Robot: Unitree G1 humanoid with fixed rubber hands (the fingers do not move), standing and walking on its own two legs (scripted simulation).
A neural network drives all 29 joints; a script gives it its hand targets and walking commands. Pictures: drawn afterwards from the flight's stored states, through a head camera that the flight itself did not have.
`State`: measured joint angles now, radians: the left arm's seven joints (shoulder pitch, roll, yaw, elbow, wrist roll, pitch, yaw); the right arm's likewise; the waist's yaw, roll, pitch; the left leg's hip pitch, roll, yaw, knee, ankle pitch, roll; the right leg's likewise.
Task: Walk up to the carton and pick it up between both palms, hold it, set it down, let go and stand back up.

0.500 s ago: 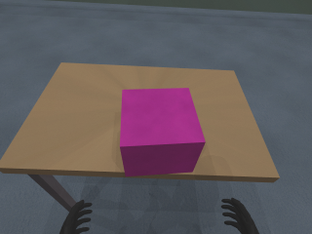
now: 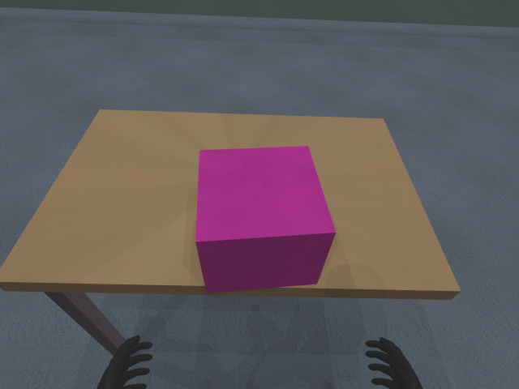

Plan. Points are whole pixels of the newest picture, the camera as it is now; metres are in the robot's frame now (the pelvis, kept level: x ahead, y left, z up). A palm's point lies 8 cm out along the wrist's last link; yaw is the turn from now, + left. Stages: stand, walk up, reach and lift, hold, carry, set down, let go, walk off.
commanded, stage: let go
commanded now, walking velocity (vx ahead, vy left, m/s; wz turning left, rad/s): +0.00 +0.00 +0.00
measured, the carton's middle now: (258, 217) +0.42 +0.01 +0.00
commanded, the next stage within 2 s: stand in 0.02 s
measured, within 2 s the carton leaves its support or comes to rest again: neither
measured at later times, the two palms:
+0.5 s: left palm out of the picture +0.02 +0.26 -0.13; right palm out of the picture +0.02 -0.26 -0.12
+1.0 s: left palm out of the picture -0.05 +0.26 -0.14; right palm out of the picture -0.02 -0.25 -0.13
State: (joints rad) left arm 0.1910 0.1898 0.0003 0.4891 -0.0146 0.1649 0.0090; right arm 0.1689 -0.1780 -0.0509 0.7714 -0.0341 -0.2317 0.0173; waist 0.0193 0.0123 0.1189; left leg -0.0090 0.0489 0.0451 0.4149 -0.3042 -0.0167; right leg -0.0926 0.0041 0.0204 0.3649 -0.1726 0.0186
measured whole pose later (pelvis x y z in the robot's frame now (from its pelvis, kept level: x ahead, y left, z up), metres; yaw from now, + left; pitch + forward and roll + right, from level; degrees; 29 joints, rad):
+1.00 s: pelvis -0.05 +0.01 -0.01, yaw +2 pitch -4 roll +0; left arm 0.38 0.23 0.00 0.87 0.02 -0.01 0.01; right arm 0.41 -0.25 0.00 0.80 -0.01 -0.01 -0.01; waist 0.01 -0.01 0.05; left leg -0.21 0.00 0.03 0.56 -0.29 0.01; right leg -0.29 -0.05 0.02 0.53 -0.18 0.04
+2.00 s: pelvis -0.02 +0.00 -0.01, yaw +2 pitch -2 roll +0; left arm 0.32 0.21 -0.02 0.97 0.01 0.00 0.03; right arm 0.36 -0.23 0.01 0.90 0.00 -0.01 -0.03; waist 0.00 -0.01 0.05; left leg -0.16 0.01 0.02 0.50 -0.30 0.00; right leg -0.24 -0.04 0.01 0.48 -0.20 0.04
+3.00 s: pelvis -0.01 +0.00 +0.00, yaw +2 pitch -2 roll +0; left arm 0.31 0.19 -0.02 1.04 0.01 -0.01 0.04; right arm 0.35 -0.19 0.00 0.99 0.00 -0.01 -0.04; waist 0.00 0.00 0.06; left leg -0.13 0.02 0.02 0.45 -0.29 -0.01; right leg -0.23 -0.03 0.00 0.46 -0.20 0.03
